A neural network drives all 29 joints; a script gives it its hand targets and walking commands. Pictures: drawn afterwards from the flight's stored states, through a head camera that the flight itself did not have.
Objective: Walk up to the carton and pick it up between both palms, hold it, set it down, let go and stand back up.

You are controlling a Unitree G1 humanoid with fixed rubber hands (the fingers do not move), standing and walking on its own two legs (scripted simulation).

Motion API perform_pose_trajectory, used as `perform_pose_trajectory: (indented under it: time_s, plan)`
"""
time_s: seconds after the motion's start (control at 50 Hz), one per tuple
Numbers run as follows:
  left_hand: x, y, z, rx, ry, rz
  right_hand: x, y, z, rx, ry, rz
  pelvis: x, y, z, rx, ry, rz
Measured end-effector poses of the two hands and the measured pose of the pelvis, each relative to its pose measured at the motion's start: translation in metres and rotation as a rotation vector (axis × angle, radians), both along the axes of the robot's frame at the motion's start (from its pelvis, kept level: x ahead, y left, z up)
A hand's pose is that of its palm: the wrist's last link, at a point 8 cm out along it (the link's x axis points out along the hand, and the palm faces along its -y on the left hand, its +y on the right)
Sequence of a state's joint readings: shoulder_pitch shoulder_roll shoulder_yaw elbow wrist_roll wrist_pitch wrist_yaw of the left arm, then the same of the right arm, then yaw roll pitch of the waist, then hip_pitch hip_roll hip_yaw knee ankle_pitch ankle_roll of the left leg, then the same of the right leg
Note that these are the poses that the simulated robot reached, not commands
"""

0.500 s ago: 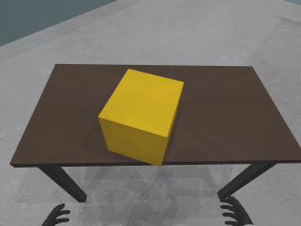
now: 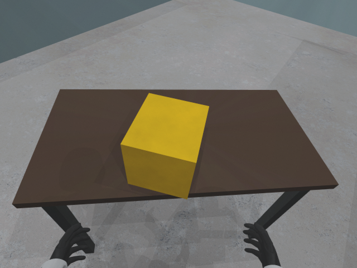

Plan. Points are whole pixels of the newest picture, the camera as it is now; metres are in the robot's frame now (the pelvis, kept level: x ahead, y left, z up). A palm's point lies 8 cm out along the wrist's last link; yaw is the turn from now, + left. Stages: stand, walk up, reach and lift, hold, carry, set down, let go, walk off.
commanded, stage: reach and lift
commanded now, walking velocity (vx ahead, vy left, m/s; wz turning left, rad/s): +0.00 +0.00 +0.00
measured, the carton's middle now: (167, 145) +0.44 +0.03 -0.02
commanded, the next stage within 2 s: none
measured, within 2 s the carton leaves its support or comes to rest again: neither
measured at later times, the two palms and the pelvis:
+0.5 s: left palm (49, 248) +0.18 +0.27 -0.04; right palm (250, 245) +0.18 -0.16 -0.03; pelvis +0.02 +0.03 +0.00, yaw +1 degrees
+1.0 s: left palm (55, 221) +0.22 +0.26 +0.00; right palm (241, 226) +0.21 -0.13 +0.01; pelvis +0.03 +0.02 +0.00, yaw +1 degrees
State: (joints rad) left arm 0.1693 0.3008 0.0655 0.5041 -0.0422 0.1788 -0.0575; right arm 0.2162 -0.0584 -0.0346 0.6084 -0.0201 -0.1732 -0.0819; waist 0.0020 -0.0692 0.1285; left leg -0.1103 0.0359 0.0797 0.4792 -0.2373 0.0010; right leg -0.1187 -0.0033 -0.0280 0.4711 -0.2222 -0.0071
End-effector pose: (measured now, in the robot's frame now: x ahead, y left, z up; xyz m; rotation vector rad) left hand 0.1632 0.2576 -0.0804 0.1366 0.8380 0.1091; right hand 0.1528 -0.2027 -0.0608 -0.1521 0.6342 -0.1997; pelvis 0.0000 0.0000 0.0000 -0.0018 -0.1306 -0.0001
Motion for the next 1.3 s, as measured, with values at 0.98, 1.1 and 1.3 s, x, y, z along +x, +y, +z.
perform_pose_trajectory:
  time_s: [0.98,1.1,1.3]
  plan:
    - [0.053,0.005,0.074,-0.109,-0.455,-0.208,0.051,0.071,0.067,0.105,-0.362,-0.197,0.03,0.024,-0.001,-0.036,-0.023,0.014]
    - [0.076,0.009,0.086,-0.102,-0.498,-0.21,0.066,0.075,0.075,0.116,-0.395,-0.187,0.032,0.026,-0.001,-0.037,-0.026,0.011]
    - [0.107,0.005,0.103,-0.11,-0.522,-0.212,0.092,0.077,0.091,0.129,-0.431,-0.168,0.033,0.031,0.0,-0.038,-0.023,0.008]
